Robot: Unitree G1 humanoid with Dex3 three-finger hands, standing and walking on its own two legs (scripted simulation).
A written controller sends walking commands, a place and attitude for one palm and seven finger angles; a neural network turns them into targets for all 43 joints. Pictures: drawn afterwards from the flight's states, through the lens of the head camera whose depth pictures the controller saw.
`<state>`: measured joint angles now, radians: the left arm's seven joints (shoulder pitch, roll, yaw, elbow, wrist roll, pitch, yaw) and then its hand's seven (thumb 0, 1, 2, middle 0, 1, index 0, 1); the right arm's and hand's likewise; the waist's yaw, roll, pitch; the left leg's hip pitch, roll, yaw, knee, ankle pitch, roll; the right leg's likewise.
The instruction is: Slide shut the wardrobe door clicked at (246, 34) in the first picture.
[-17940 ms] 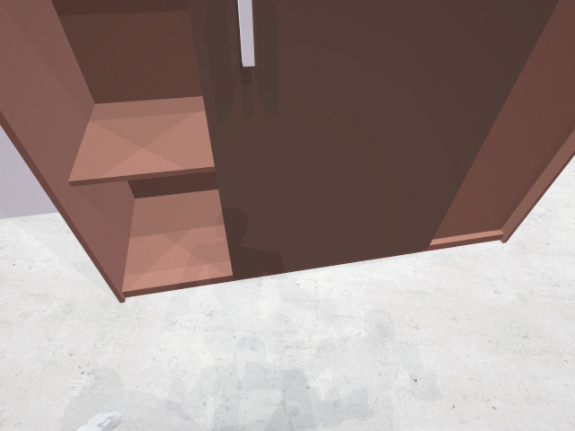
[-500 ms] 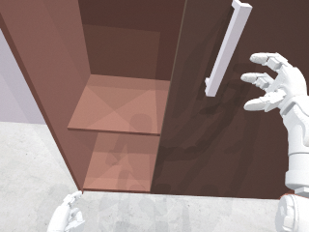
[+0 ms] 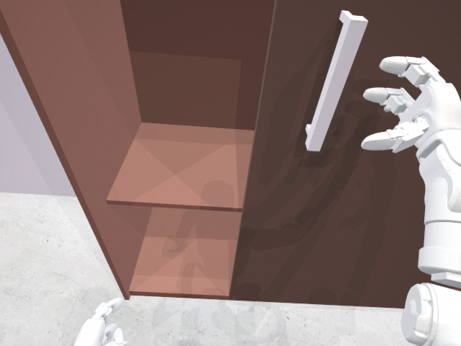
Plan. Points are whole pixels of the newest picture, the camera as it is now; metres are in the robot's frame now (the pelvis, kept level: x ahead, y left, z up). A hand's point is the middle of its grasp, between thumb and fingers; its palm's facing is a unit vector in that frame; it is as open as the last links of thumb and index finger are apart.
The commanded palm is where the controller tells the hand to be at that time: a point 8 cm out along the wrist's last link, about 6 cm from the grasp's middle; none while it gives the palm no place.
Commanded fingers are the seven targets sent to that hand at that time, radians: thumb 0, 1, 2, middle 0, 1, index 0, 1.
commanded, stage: move the hooked fingers beside the handle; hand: right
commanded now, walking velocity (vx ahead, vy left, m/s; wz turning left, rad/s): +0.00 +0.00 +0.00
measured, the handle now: (327, 87) +0.47 -0.12 +0.27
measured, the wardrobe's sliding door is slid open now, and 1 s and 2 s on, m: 0.42 0.42 0.42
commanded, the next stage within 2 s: none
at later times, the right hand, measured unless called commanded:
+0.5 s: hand (367, 117) +0.42 -0.19 +0.24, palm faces +0.02 +1.00 -0.03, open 14.0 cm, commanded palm +0.39 -0.24 +0.26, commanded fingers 0.00 0.50 -0.30 0.30 1.20 0.30 1.20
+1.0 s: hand (368, 113) +0.40 -0.17 +0.27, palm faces -0.01 +1.00 -0.02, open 14.0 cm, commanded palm +0.38 -0.23 +0.26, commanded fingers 0.00 0.50 -0.30 0.30 1.20 0.30 1.20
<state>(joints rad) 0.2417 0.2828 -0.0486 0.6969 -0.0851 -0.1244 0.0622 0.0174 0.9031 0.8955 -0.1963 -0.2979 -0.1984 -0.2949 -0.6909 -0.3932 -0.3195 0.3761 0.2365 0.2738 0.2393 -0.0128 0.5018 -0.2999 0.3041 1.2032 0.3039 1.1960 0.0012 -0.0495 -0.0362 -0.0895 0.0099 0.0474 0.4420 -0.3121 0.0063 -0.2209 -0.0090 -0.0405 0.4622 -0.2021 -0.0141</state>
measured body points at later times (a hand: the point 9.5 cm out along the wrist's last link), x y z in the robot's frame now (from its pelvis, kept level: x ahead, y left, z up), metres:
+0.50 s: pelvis -0.01 +0.00 +0.00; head -0.02 +0.03 +0.45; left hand +0.12 +0.26 -0.11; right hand +0.42 -0.24 +0.25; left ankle -0.04 +0.11 -0.74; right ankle +0.03 -0.11 -0.74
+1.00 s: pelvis +0.00 +0.01 +0.00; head -0.02 +0.03 +0.45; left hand +0.17 +0.25 -0.09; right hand +0.39 -0.22 +0.27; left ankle -0.04 +0.11 -0.74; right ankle +0.03 -0.11 -0.74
